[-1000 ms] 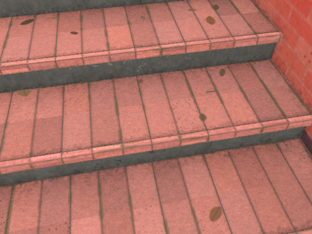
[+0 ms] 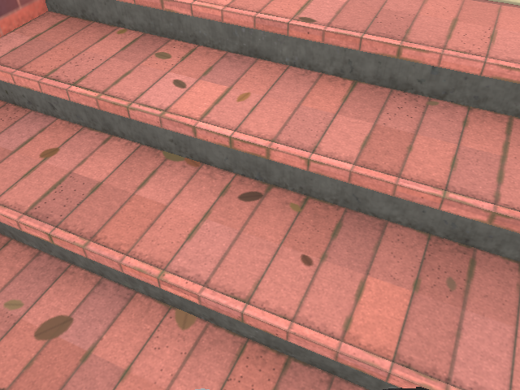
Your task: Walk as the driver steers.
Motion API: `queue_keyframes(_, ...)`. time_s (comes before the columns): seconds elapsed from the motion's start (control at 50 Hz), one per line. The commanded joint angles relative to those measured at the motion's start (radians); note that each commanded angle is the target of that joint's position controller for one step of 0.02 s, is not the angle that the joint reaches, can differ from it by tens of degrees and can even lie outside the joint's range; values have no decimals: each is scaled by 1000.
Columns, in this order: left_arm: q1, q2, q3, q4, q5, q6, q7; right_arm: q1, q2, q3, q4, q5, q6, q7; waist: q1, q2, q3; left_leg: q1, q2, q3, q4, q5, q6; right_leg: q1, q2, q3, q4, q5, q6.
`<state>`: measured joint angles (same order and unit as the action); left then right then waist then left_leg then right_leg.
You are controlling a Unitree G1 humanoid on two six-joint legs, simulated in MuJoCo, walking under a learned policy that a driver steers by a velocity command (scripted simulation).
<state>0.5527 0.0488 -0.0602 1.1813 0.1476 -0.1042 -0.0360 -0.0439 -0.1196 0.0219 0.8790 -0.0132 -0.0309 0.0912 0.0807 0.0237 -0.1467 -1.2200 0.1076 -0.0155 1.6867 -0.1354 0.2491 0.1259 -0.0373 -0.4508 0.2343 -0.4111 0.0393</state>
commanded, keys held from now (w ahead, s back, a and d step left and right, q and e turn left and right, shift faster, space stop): w+q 0.16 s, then q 0.06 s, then e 0.78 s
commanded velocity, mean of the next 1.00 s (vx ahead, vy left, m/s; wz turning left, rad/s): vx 0.20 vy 0.00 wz -0.06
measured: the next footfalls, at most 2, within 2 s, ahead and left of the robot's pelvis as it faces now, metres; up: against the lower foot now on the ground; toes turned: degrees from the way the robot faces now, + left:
left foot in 0.02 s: +0.17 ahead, +0.14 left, +0.14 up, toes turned +21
right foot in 0.40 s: +0.42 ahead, +0.01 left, +0.15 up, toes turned +14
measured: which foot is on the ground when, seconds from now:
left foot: up 0.00-0.00, down 0.02-0.38, up 0.40-1.00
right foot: down 0.00-0.14, up 0.16-0.38, down 0.40-1.00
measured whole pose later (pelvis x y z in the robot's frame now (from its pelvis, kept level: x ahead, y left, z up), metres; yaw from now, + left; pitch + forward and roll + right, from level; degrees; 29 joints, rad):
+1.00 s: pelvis +0.37 +0.09 +0.16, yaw -6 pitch +5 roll +2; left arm 0.22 0.25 0.04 0.70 0.01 -0.12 -0.04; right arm 0.11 -0.26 -0.06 0.74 -0.02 -0.06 -0.03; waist 0.03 0.00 -0.11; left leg -0.58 0.01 -0.04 1.03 -0.39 -0.16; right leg -0.40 0.17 0.32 0.59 -0.25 -0.05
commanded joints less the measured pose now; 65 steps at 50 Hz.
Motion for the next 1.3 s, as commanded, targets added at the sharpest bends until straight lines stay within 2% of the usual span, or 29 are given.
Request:
queue_keyframes(0.02, -11, 115, 13, -26, -18, -3, -27, -311, -42, 2, -164, -1, 29, -2, -53, -62, 167, 100, 13, 121, -394, -92, -18, -99, -248, 72, -136, 789, -229)
queue_keyframes(0.08, 174, 223, 34, 34, -15, -37, -34, -279, -55, -9, -168, 23, 42, -29, -97, -172, 62, 523, -109, 193, -564, -150, -105, -58, -292, 126, 55, 1731, -247)
queue_keyframes(0.12, 89, 302, 66, -9, 9, -34, -39, 82, -102, -40, -15, 51, 32, -39, -218, -197, -26, 1041, -153, 134, -825, 130, -151, -191, -280, 166, 360, 1825, -191)
queue_keyframes(0.14, 70, 312, 79, -8, 25, -25, -65, 397, -156, -77, 112, 32, 23, -50, -288, -173, -65, 1515, -140, 56, -868, 270, -124, -589, -231, 209, 604, 1450, -109)
queue_keyframes(0.16, -73, 287, 94, -3, -5, -6, -90, 639, -173, -89, 216, -54, 24, -56, -365, -142, -50, 1726, -39, -98, -1119, 348, -80, -845, -98, 273, 879, 333, -62)
queue_keyframes(0.18, -95, 191, 77, -87, -26, -3, -112, 678, -244, -120, 257, -71, 6, -84, -304, -66, -155, 1781, 87, -249, -1069, 704, 31, -932, -66, 394, 1202, -54, -48)
queue_keyframes(0.2, -199, 166, 79, -164, -59, -13, -92, 597, -258, -145, 253, -80, -5, -112, -300, -26, -58, 1574, 106, -238, -1054, 671, 24, -965, -49, 459, 1379, -120, -61)
queue_keyframes(0.22, -267, 135, 79, -222, -71, -29, -70, 470, -192, -131, 221, -62, -21, -112, -261, 11, -46, 1430, 122, -213, -1052, 509, 10, -976, -38, 526, 1494, -208, -113)
queue_keyframes(0.24, -390, 226, 113, -334, -229, -31, 24, 256, -126, -96, 160, -80, -43, -143, -144, 118, 205, 1185, 49, -202, -1180, -5, -174, -1131, -102, 629, 1364, -363, -95)
queue_keyframes(0.26, -441, 226, 109, -371, -216, -28, 71, 253, -55, -77, 169, -85, -63, -154, -165, 60, 261, 1009, 36, -122, -1207, -22, -214, -1070, -76, 611, 1414, -413, -109)
queue_keyframes(0.28, -401, 195, 93, -418, -205, -10, 89, 160, -96, -81, 150, -77, -73, -155, -26, -32, 243, 884, 1, -3, -1309, -76, -260, -914, -55, 573, 1219, -306, -132)
queue_keyframes(0.3, -72, 248, 109, -361, -211, 21, 96, -186, -173, -92, 25, -79, -70, -147, 255, -199, 213, 612, -44, 113, -1348, -53, -237, -535, 29, 378, 913, -151, -92)
queue_keyframes(0.32, 197, 240, 128, -258, -199, 56, 111, -338, -244, -111, -28, -56, -73, -152, 393, -244, 186, 484, -72, 177, -1297, -47, -213, -266, 112, 213, 800, 16, -43)
queue_keyframes(0.36, 529, 187, 140, -141, -157, 107, 125, -367, -282, -127, -16, 7, -99, -132, 500, -43, 35, 458, -55, 187, -1098, 144, -216, 159, 44, 262, 708, 287, -73)
queue_keyframes(0.38, 658, 189, 152, -64, -139, 126, 132, -362, -201, -110, -11, 5, -85, -122, 523, -134, 7, 465, -141, 164, -619, -188, -233, 180, -37, 440, 559, 324, -161)
queue_keyframes(0.42, 141, 161, 102, -193, -128, 123, 114, -98, 78, -31, -39, -4, -31, -78, 115, -243, 170, 444, -220, -19, 88, -250, -170, -365, 8, 805, 252, 72, -251)
queue_keyframes(0.44, -143, 343, 86, -343, -87, 86, 20, 359, -97, -83, 6, -56, -45, -9, -132, -276, 246, 363, -243, -304, -123, -41, -110, -609, -146, 1428, -39, -467, -399)
queue_keyframes(0.46, -299, 362, 123, -382, -132, 71, -10, 422, -303, -139, 75, -33, -36, -5, -110, -107, 309, 315, -221, -236, -17, -69, -168, -658, -195, 1427, -67, -722, -425)
queue_keyframes(0.48, -323, 348, 118, -363, -124, 57, -12, 381, -317, -141, 46, -29, -17, -19, -112, -30, 221, 313, -214, -217, 61, -24, -208, -651, -201, 1488, -80, -714, -402)
queue_keyframes(0.52, -315, 248, 69, -277, -101, 11, 14, 350, -215, -108, 32, -23, -6, -79, -149, 56, 132, 369, -131, -229, 22, 109, -241, -753, -139, 1299, 52, -487, -295)
queue_keyframes(0.6, -224, 221, 59, -273, -128, -12, 20, 111, -211, -89, -106, -32, -8, -128, -56, -21, 26, 438, -73, -80, -133, -214, -318, -667, -53, 1006, 120, -106, -260)
queue_keyframes(0.86, -205, 268, 115, -468, -138, -41, -12, 51, -187, -91, -198, -7, -42, -143, -23, -144, -35, 420, -80, -40, -564, -243, -412, -201, -116, 1032, 289, 808, -344)
queue_keyframes(0.96, -305, 309, 130, -539, -142, -27, 2, 96, -182, -82, -218, -4, -45, -122, -51, -128, -33, 536, -73, -47, -626, -264, -410, -304, -99, 1067, 290, 771, -305)
queue_keyframes(1.1, -462, 331, 147, -548, -140, 33, -13, 218, -138, -71, -234, 17, -76, -66, -144, -59, 15, 1004, -117, 32, -1265, 167, -330, -465, 49, 1069, 286, 462, -217)
queue_keyframes(1.12, -362, 261, 140, -533, -138, 43, -20, 224, -211, -91, -245, -7, -93, -71, -94, 30, -41, 1132, 26, -95, -1241, 534, -195, -509, 150, 948, 439, 237, -108)
queue_keyframes(1.14, -255, 236, 143, -566, -132, 50, -5, 225, -366, -135, -279, -24, -97, -75, -35, 260, -141, 1341, 325, -425, -1265, 894, 112, -750, 282, 752, 707, -212, 34)
queue_keyframes(1.16, -295, 388, 196, -554, -133, 54, 21, 275, -376, -157, -284, -70, -93, -84, -100, 105, -103, 1301, 395, -497, -1282, 832, 177, -845, 266, 687, 1073, -342, 97)
queue_keyframes(1.22, -290, 376, 199, -521, -122, 51, 66, -23, -153, -73, -371, -12, -78, -73, -9, 121, 56, 935, 223, -180, -1321, 420, 18, -850, 166, 625, 1441, -43, 90)
queue_keyframes(1.3, -403, 287, 157, -557, -131, 30, 38, 44, -155, -57, -382, -13, -47, -124, -98, 68, 35, 1051, 138, -12, -1350, 278, 4, -846, 109, 533, 1367, 91, 107)
Velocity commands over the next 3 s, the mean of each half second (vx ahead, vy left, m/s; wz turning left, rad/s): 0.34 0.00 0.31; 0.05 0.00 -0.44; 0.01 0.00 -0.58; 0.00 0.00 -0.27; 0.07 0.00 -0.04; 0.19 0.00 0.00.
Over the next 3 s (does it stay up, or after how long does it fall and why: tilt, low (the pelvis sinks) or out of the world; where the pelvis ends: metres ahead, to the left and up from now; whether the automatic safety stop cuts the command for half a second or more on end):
stays up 0.42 0.07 0.16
